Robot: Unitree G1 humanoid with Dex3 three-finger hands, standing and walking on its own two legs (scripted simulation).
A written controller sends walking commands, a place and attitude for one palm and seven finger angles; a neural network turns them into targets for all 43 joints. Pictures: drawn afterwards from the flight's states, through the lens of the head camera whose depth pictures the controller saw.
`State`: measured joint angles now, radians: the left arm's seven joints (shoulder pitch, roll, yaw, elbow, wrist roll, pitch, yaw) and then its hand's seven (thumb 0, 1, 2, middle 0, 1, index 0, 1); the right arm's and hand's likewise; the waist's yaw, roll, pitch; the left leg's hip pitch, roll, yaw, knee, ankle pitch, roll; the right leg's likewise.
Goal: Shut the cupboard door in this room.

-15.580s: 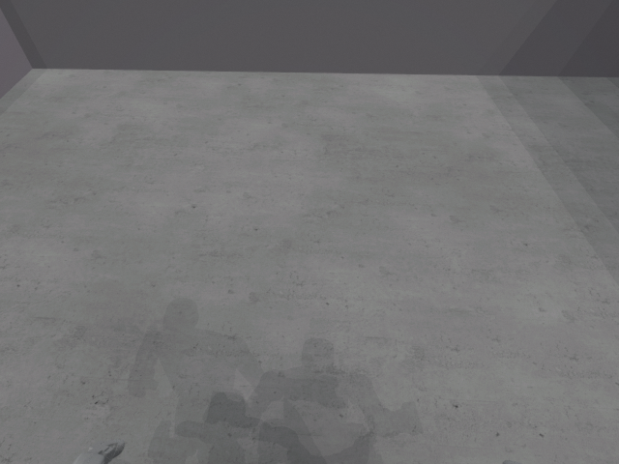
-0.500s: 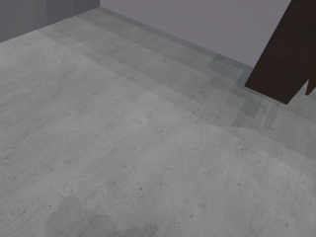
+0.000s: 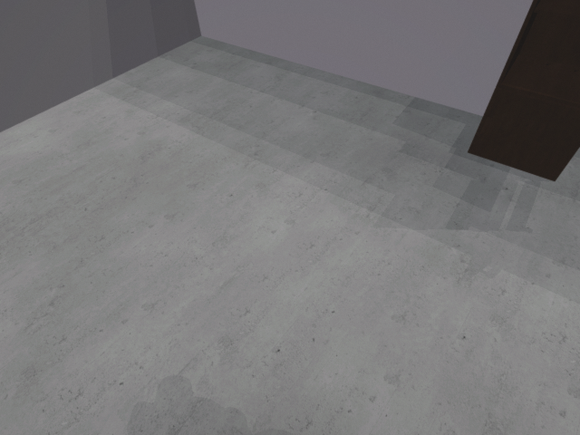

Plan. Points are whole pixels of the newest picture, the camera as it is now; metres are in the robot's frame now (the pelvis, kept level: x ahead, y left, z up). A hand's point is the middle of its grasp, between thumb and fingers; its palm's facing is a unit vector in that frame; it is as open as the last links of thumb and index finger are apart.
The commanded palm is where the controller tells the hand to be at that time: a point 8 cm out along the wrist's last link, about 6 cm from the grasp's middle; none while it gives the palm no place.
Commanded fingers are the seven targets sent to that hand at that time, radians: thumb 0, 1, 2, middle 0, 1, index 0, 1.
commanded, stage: turn or walk to find it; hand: left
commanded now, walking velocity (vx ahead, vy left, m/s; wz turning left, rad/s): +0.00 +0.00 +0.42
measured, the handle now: out of the picture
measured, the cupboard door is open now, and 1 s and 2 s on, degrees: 89 89 89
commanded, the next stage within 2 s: none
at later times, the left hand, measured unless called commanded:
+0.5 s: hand out of the picture -0.02 +0.18 -0.16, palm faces +0.24 -0.93 -0.29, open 7.4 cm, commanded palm none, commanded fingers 0.00 0.90 0.90 -0.20 -0.30 -0.20 -0.30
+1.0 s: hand out of the picture -0.13 +0.23 -0.18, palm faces +0.44 -0.87 -0.23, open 7.4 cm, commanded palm none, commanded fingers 0.00 0.90 0.90 -0.20 -0.30 -0.20 -0.30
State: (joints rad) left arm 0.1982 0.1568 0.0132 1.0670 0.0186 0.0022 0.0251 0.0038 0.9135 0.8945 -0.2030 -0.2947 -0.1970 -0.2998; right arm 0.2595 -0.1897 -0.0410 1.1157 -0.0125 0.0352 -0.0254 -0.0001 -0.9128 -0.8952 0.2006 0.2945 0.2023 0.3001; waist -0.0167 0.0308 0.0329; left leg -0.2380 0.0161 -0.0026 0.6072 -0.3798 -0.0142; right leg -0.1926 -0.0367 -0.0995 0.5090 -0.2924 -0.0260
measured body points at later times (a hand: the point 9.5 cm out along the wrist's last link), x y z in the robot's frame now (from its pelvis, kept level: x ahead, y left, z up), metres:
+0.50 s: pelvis -0.03 -0.02 +0.00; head +0.00 -0.05 +0.45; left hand -0.04 +0.23 -0.13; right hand +0.06 -0.25 -0.17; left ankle -0.06 +0.12 -0.68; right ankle -0.04 -0.11 -0.74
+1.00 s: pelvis -0.07 +0.02 +0.00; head -0.05 +0.06 +0.45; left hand -0.15 +0.28 -0.16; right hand +0.12 -0.15 -0.13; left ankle -0.10 +0.11 -0.74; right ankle -0.04 -0.12 -0.66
